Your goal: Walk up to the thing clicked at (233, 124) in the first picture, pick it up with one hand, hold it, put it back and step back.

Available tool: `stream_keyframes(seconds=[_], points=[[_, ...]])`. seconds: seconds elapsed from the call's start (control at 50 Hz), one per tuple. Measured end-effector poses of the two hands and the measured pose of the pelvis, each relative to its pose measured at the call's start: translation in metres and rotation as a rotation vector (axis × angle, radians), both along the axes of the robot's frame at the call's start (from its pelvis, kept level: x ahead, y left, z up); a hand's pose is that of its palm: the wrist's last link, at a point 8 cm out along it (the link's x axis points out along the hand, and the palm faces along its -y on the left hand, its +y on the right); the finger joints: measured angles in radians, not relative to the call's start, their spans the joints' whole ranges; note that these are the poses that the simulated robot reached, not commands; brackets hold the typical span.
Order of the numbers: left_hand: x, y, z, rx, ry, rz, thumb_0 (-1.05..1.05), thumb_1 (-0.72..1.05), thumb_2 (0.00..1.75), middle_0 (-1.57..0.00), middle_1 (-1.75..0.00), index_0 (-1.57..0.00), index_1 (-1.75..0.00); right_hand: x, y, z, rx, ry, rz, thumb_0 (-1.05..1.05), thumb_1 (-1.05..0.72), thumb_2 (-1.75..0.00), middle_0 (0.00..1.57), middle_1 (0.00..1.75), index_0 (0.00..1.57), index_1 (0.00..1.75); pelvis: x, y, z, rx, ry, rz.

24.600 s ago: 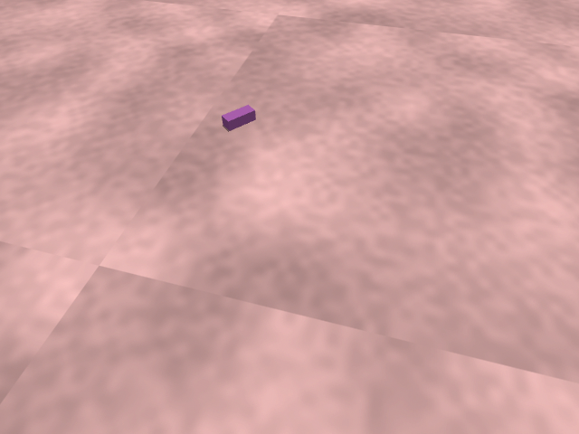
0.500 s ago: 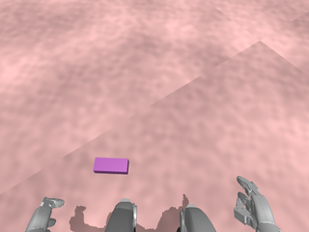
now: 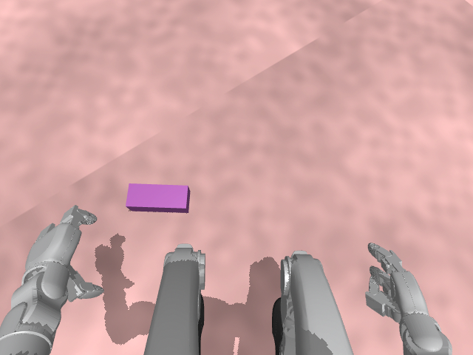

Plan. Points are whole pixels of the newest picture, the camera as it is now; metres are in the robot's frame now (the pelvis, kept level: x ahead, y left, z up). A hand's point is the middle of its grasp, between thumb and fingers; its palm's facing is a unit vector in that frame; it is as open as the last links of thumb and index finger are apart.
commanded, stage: rise first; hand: left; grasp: from above
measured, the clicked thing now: (159, 198) +0.47 +0.26 -0.49
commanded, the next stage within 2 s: none
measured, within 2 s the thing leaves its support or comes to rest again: neither
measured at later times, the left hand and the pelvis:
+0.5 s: hand (111, 226) +0.34 +0.31 -0.29, palm faces -0.48 -0.19 -0.86, open 14.2 cm; pelvis -0.05 +0.00 -0.15, yaw -4 degrees
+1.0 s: hand (121, 214) +0.38 +0.32 -0.34, palm faces -0.47 -0.03 -0.88, open 14.2 cm; pelvis -0.04 +0.00 -0.19, yaw -6 degrees
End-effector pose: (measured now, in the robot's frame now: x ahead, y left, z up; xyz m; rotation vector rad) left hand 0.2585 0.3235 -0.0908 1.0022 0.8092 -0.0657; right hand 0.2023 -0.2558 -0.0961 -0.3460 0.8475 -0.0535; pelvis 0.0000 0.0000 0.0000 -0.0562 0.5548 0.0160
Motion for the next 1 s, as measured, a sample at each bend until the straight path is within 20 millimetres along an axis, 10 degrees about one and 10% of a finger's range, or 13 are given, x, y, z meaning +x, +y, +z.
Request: stream_keyframes(seconds=[0.24,0.46,1.0], points=[[0.06,0.003,-0.083,0.152,-0.043,-0.239,0.0,-0.57,1.04,-0.09,-1.05,-0.08,-1.06,-0.092,-0.014,-0.117,-0.005,0.274,-0.064,0.01,-0.9,-0.9,0.21,0.3,0.2,0.3,-0.032,-0.003,-0.092,-0.02,0.027,-0.026],[0.087,0.0,-0.132,0.217,-0.096,-0.393,0.0,-0.54,1.05,-0.07,-1.03,-0.06,-1.03,-0.161,-0.018,-0.156,-0.044,0.443,-0.136,0.01,-0.88,-0.9,0.21,0.3,0.2,0.3,-0.047,0.002,-0.14,-0.047,-0.002,-0.039],[0.13,-0.005,-0.196,0.331,-0.124,-0.558,0.0,-0.52,1.0,-0.07,-1.0,-0.08,-0.99,-0.157,-0.018,-0.194,-0.094,0.521,-0.099,0.01,-0.9,-0.9,0.21,0.3,0.2,0.3,-0.038,0.005,-0.189,-0.073,0.002,-0.054]])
